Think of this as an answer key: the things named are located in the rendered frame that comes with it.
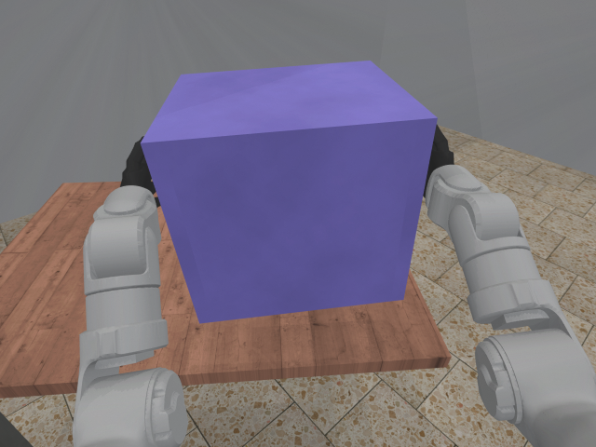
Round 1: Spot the left robot hand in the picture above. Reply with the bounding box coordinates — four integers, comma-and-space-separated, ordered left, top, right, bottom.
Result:
120, 136, 160, 208

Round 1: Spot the robot left forearm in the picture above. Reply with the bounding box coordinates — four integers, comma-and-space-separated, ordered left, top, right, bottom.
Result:
73, 185, 169, 447

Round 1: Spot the right robot hand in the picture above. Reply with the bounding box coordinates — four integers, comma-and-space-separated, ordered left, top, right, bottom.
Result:
423, 125, 454, 198

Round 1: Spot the robot right forearm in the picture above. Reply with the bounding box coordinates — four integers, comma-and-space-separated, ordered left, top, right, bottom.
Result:
426, 165, 596, 386

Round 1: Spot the table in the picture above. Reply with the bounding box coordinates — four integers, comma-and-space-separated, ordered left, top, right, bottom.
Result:
0, 181, 452, 447

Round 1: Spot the carton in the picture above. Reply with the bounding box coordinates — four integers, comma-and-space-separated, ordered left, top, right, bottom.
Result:
141, 61, 438, 324

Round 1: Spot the robot left upper arm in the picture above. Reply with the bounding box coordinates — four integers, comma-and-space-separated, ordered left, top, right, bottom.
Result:
74, 367, 188, 447

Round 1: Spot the robot right upper arm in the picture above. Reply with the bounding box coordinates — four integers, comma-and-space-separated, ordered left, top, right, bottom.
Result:
475, 328, 596, 447

